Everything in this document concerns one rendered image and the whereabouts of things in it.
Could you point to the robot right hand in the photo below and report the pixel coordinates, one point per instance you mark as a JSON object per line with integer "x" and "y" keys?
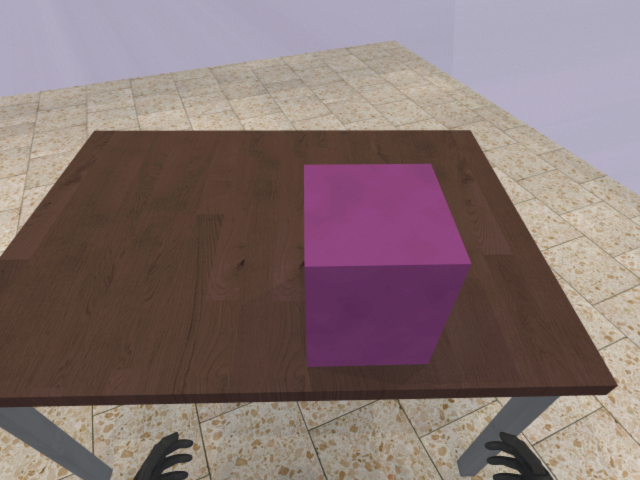
{"x": 525, "y": 461}

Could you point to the robot left hand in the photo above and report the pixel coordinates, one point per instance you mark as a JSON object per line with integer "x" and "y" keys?
{"x": 157, "y": 461}

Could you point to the carton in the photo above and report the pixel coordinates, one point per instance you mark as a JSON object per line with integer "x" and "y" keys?
{"x": 384, "y": 263}

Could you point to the table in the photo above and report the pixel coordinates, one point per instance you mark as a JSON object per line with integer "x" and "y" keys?
{"x": 167, "y": 267}

